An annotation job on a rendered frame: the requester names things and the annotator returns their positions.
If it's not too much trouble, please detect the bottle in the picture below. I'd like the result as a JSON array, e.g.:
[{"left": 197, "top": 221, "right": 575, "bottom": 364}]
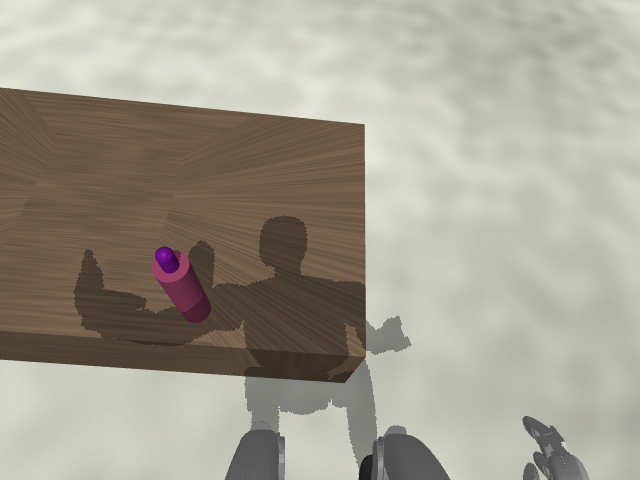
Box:
[{"left": 152, "top": 247, "right": 211, "bottom": 323}]

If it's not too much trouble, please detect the right robot hand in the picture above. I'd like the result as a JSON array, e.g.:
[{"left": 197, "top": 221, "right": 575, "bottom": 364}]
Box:
[{"left": 523, "top": 416, "right": 590, "bottom": 480}]

